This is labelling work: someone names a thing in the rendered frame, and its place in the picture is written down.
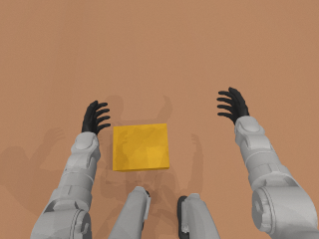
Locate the left robot upper arm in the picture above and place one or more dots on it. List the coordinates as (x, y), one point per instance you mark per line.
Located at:
(64, 224)

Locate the robot right forearm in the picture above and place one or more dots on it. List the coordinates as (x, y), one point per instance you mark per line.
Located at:
(262, 162)

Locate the left robot hand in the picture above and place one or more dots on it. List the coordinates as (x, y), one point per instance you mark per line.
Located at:
(90, 122)

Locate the robot left thigh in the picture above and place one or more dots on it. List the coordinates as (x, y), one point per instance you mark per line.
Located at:
(135, 211)

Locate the robot right thigh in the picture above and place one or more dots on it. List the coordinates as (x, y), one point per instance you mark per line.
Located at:
(197, 217)

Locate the robot thigh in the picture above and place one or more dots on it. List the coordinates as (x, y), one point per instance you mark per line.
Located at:
(197, 217)
(135, 211)

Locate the robot left forearm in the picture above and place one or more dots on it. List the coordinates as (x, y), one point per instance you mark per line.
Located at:
(75, 186)

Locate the right robot hand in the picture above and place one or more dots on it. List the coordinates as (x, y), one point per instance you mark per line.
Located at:
(238, 107)

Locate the carton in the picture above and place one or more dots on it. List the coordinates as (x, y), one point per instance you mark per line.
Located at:
(140, 147)

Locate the right robot upper arm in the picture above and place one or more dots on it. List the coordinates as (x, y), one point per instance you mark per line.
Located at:
(284, 212)

